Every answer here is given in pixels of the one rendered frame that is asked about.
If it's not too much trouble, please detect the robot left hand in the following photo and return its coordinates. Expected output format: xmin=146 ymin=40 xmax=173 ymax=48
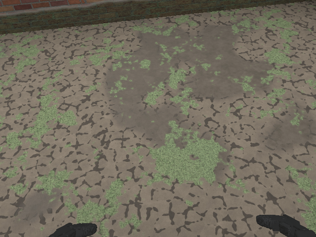
xmin=48 ymin=222 xmax=98 ymax=237

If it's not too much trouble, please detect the robot right hand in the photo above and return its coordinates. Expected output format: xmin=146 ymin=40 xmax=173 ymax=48
xmin=256 ymin=214 xmax=316 ymax=237

